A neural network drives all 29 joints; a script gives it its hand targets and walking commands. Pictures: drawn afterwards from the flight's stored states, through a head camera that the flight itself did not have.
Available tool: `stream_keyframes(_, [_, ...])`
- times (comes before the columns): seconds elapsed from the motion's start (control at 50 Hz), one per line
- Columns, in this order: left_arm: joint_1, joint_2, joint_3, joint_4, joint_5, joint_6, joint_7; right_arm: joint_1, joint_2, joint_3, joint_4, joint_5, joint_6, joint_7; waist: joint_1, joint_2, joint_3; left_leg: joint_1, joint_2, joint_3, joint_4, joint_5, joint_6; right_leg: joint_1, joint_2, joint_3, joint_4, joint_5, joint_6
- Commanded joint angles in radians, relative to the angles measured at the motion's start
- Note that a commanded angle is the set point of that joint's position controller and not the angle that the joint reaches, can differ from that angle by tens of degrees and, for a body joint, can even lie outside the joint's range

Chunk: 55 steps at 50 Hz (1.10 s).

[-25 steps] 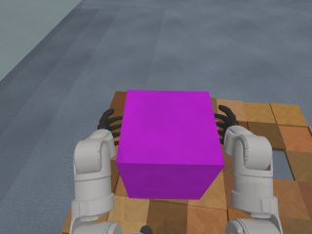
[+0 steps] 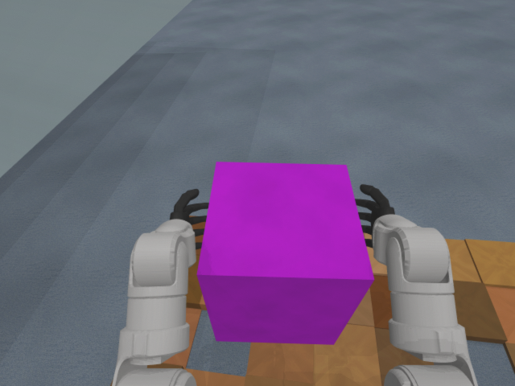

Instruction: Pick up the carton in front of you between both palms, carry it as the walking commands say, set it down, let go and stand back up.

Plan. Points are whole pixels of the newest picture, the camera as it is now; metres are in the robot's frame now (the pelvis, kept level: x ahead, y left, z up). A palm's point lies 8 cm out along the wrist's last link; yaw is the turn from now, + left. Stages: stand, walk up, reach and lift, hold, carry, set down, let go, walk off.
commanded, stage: carry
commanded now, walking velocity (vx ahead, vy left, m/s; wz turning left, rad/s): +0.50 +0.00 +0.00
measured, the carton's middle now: (277, 257) +0.32 +0.00 +0.03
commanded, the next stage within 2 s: none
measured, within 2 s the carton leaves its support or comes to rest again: neither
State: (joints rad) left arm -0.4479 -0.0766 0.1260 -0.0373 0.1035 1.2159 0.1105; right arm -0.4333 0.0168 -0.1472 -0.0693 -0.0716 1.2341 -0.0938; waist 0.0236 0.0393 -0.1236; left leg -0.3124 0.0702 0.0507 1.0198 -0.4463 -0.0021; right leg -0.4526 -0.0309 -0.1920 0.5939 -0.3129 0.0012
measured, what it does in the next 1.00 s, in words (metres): walks ahead: left foot, then right foot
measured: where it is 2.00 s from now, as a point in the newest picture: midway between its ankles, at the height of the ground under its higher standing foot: (278, 199)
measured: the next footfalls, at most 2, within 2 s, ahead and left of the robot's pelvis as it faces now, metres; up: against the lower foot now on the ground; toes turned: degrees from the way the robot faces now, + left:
left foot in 0.34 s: +0.33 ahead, +0.09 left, +0.00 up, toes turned +9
right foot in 0.74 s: +0.62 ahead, -0.10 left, -0.03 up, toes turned -4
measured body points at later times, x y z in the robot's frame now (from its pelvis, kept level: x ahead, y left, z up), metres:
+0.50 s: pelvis +0.29 +0.01 +0.02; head +0.34 +0.02 +0.47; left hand +0.67 +0.14 +0.10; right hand +0.65 -0.16 +0.10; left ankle +0.30 +0.08 -0.72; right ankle +0.22 -0.10 -0.65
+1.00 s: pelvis +0.63 -0.04 +0.00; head +0.68 -0.05 +0.45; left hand +0.99 +0.14 +0.09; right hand +1.01 -0.16 +0.09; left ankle +0.68 +0.09 -0.66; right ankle +0.59 -0.10 -0.74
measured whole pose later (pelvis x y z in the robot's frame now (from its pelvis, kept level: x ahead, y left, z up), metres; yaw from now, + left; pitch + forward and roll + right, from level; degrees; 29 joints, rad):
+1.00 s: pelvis +0.63 -0.04 +0.00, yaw +1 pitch +5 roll +1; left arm -0.62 -0.03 0.21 0.04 0.05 1.19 0.14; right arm -0.64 0.03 -0.20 0.04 -0.09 1.21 -0.12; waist 0.07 -0.01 0.01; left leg -0.73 0.03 0.04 1.08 -0.30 0.03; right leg -0.28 0.03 -0.12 0.50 -0.16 -0.12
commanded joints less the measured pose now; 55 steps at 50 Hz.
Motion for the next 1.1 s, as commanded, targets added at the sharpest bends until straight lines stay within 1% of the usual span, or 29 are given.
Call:
stream_keyframes(0.0, [-0.69, -0.86, -0.618, -0.053, -0.453, -0.028, -0.216, -0.734, 0.954, 0.649, 0.004, 0.426, -0.027, 0.205, 0.041, -0.071, -0.29, -0.464, 0.021, -0.096, 0.207, 0.001, 0.043, 0.552, -0.31, 0.511, -0.252, 0.076, -0.209])
stream_keyframes(0.04, [-0.829, -0.913, -0.626, -0.077, -0.496, -0.041, -0.213, -0.804, 0.994, 0.628, 0.033, 0.446, -0.039, 0.195, 0.025, -0.093, -0.298, -0.426, 0.02, -0.064, 0.14, 0.097, 0.046, 0.497, -0.278, 0.417, -0.281, 0.018, -0.19])
stream_keyframes(0.12, [-0.932, -0.96, -0.596, -0.029, -0.54, -0.045, -0.213, -0.878, 1.016, 0.576, 0.076, 0.434, -0.048, 0.169, 0.028, -0.133, -0.282, -0.436, 0.007, -0.022, -0.104, 0.189, 0.017, 0.512, -0.247, 0.311, -0.33, 0.061, -0.204])
stream_keyframes(0.16, [-0.954, -0.982, -0.583, -0.008, -0.546, -0.04, -0.218, -0.893, 1.026, 0.551, 0.089, 0.42, -0.045, 0.162, 0.013, -0.139, -0.278, -0.298, -0.02, 0.037, -0.291, 0.253, 0.011, 0.459, -0.207, 0.224, -0.341, 0.144, -0.175])
stream_keyframes(0.24, [-0.962, -1.027, -0.558, 0.021, -0.524, -0.026, -0.223, -0.915, 1.055, 0.536, 0.094, 0.41, -0.032, 0.173, -0.014, -0.16, -0.274, -0.127, -0.02, 0.087, -0.426, 0.396, 0.029, 0.453, -0.201, 0.151, -0.312, 0.243, -0.117])
stream_keyframes(0.26, [-0.949, -1.032, -0.552, 0.034, -0.509, -0.022, -0.223, -0.913, 1.063, 0.534, 0.101, 0.413, -0.027, 0.181, -0.019, -0.154, -0.271, -0.091, -0.024, 0.096, -0.462, 0.388, 0.032, 0.454, -0.2, 0.142, -0.289, 0.274, -0.106])
stream_keyframes(0.3, [-0.914, -1.026, -0.537, 0.076, -0.473, -0.013, -0.219, -0.892, 1.079, 0.524, 0.146, 0.414, -0.021, 0.2, -0.037, -0.096, -0.261, 0.036, -0.076, 0.182, -0.616, 0.389, 0.034, 0.466, -0.148, 0.051, -0.12, 0.476, -0.062])
stream_keyframes(0.32, [-0.891, -1.021, -0.531, 0.1, -0.455, -0.011, -0.215, -0.866, 1.086, 0.515, 0.181, 0.415, -0.021, 0.211, -0.054, -0.055, -0.299, 0.235, -0.063, 0.152, -0.616, 0.373, 0.055, 0.353, -0.104, 0.033, 0.018, 0.516, -0.04])
stream_keyframes(0.34, [-0.888, -1.028, -0.524, 0.113, -0.451, -0.003, -0.214, -0.841, 1.061, 0.501, 0.203, 0.404, -0.026, 0.215, -0.075, 0.102, -0.406, 0.553, 0.138, -0.162, -0.553, 0.51, 0.175, 0.066, -0.053, 0.056, 0.239, 0.321, 0.004])
stream_keyframes(0.36, [-0.892, -1.036, -0.517, 0.103, -0.44, 0.0, -0.216, -0.837, 1.076, 0.508, 0.212, 0.405, -0.035, 0.217, -0.095, 0.263, -0.439, 0.718, 0.249, -0.438, -0.601, 0.576, 0.281, -0.207, 0.061, 0.07, 0.448, -0.122, 0.016])
stream_keyframes(0.38, [-0.91, -1.052, -0.528, 0.103, -0.443, -0.005, -0.215, -0.85, 1.096, 0.513, 0.182, 0.42, -0.039, 0.221, -0.102, 0.221, -0.413, 0.752, 0.281, -0.467, -0.616, 0.626, 0.299, -0.349, 0.061, 0.138, 0.555, -0.208, -0.008])
stream_keyframes(0.42, [-0.95, -1.074, -0.539, 0.052, -0.454, -0.022, -0.205, -0.961, 1.147, 0.566, 0.078, 0.463, -0.051, 0.224, -0.113, 0.047, -0.384, 0.698, 0.269, -0.358, -0.602, 0.695, 0.247, -0.387, 0.0, 0.2, 0.521, -0.12, -0.042])
stream_keyframes(0.44, [-0.959, -1.078, -0.542, 0.026, -0.454, -0.028, -0.197, -1.009, 1.163, 0.592, 0.022, 0.487, -0.057, 0.222, -0.107, 0.024, -0.374, 0.646, 0.259, -0.313, -0.62, 0.667, 0.218, -0.356, -0.017, 0.198, 0.456, -0.087, -0.04])
stream_keyframes(0.46, [-0.959, -1.073, -0.543, 0.0, -0.453, -0.031, -0.187, -1.041, 1.169, 0.609, -0.026, 0.506, -0.06, 0.22, -0.106, 0.03, -0.376, 0.608, 0.246, -0.27, -0.64, 0.631, 0.2, -0.316, -0.026, 0.196, 0.389, -0.066, -0.032])
stream_keyframes(0.52, [-0.93, -1.031, -0.551, -0.06, -0.43, -0.034, -0.158, -1.052, 1.141, 0.643, -0.108, 0.535, -0.059, 0.212, -0.106, 0.068, -0.377, 0.565, 0.21, -0.182, -0.643, 0.645, 0.211, -0.283, -0.007, 0.147, 0.254, -0.014, -0.014])
stream_keyframes(0.6, [-0.84, -0.956, -0.556, -0.072, -0.375, -0.022, -0.146, -0.954, 1.088, 0.658, -0.088, 0.516, -0.049, 0.215, -0.108, 0.086, -0.346, 0.469, 0.107, -0.014, -0.598, 0.72, 0.149, -0.11, 0.033, 0.085, -0.066, 0.317, -0.013])
stream_keyframes(0.64, [-0.828, -0.937, -0.566, -0.057, -0.373, -0.015, -0.163, -0.902, 1.072, 0.657, -0.042, 0.491, -0.05, 0.22, -0.096, 0.105, -0.333, 0.39, 0.099, 0.019, -0.556, 0.697, 0.122, 0.048, 0.036, 0.074, -0.158, 0.469, -0.033])
stream_keyframes(0.66, [-0.827, -0.938, -0.57, -0.039, -0.377, -0.012, -0.175, -0.887, 1.066, 0.656, -0.017, 0.48, -0.051, 0.223, -0.084, 0.1, -0.338, 0.366, 0.091, 0.041, -0.477, 0.7, 0.105, 0.126, 0.022, 0.085, -0.199, 0.544, -0.046])
stream_keyframes(0.7, [-0.805, -0.931, -0.56, 0.019, -0.379, -0.01, -0.203, -0.875, 1.064, 0.656, 0.041, 0.467, -0.052, 0.228, -0.018, -0.009, -0.35, 0.152, 0.022, 0.099, -0.203, 0.628, 0.062, 0.436, 0.029, 0.048, -0.229, 0.584, -0.049])
stream_keyframes(0.72, [-0.772, -0.924, -0.539, 0.074, -0.376, -0.007, -0.217, -0.881, 1.049, 0.645, 0.072, 0.458, -0.049, 0.23, 0.007, -0.131, -0.333, -0.066, -0.048, 0.077, -0.047, 0.204, 0.044, 0.611, -0.124, 0.223, -0.163, 0.853, -0.057])
stream_keyframes(0.74, [-0.772, -0.883, -0.515, 0.117, -0.359, -0.01, -0.221, -0.893, 1.084, 0.637, 0.122, 0.454, -0.037, 0.231, 0.023, -0.306, -0.421, -0.346, -0.153, 0.027, 0.171, -0.095, 0.017, 0.862, -0.311, 0.539, -0.113, 0.968, -0.225])
stream_keyframes(0.76, [-0.758, -0.906, -0.509, 0.144, -0.368, -0.017, -0.227, -0.876, 1.073, 0.611, 0.135, 0.44, -0.037, 0.231, 0.051, -0.352, -0.464, -0.464, -0.125, -0.029, 0.318, -0.116, 0.029, 0.892, -0.362, 0.615, -0.12, 0.774, -0.301])
stream_keyframes(0.78, [-0.758, -0.955, -0.516, 0.144, -0.393, -0.024, -0.235, -0.913, 1.099, 0.621, 0.13, 0.451, -0.041, 0.229, 0.055, -0.275, -0.432, -0.489, -0.072, -0.075, 0.287, -0.061, 0.044, 0.83, -0.32, 0.587, -0.139, 0.638, -0.27])
stream_keyframes(0.8, [-0.816, -0.996, -0.53, 0.1, -0.423, -0.033, -0.241, -0.947, 1.127, 0.622, 0.11, 0.462, -0.05, 0.226, 0.058, -0.173, -0.397, -0.487, -0.053, -0.07, 0.227, -0.011, 0.042, 0.762, -0.288, 0.547, -0.155, 0.6, -0.242])
stream_keyframes(0.84, [-0.927, -1.063, -0.567, 0.017, -0.49, -0.046, -0.25, -0.957, 1.154, 0.613, 0.075, 0.452, -0.067, 0.207, 0.047, -0.11, -0.375, -0.443, -0.037, -0.06, 0.165, 0.062, 0.033, 0.648, -0.257, 0.482, -0.191, 0.599, -0.211])
stream_keyframes(0.88, [-0.989, -1.095, -0.594, -0.047, -0.537, -0.051, -0.25, -0.939, 1.154, 0.598, 0.042, 0.43, -0.073, 0.183, 0.038, -0.152, -0.383, -0.47, -0.039, -0.039, 0.161, 0.106, 0.037, 0.646, -0.236, 0.431, -0.166, 0.631, -0.218])
stream_keyframes(0.92, [-0.989, -1.096, -0.611, -0.073, -0.562, -0.051, -0.25, -0.899, 1.125, 0.585, 0.02, 0.402, -0.077, 0.16, 0.038, -0.142, -0.374, -0.513, -0.035, -0.02, 0.116, 0.134, 0.037, 0.641, -0.221, 0.401, -0.163, 0.589, -0.223])
stream_keyframes(0.98, [-0.98, -1.073, -0.633, -0.099, -0.576, -0.048, -0.247, -0.887, 1.072, 0.583, -0.016, 0.369, -0.078, 0.141, 0.058, -0.133, -0.349, -0.578, -0.028, -0.004, 0.011, 0.196, 0.039, 0.67, -0.227, 0.398, -0.158, 0.696, -0.232])
stream_keyframes(1.08, [-0.894, -1.027, -0.628, -0.009, -0.551, -0.037, -0.252, -0.81, 0.995, 0.574, 0.044, 0.323, -0.06, 0.149, 0.07, -0.136, -0.272, -0.316, -0.114, 0.129, -0.414, 0.544, 0.072, 0.552, -0.099, 0.221, -0.125, 0.829, -0.155])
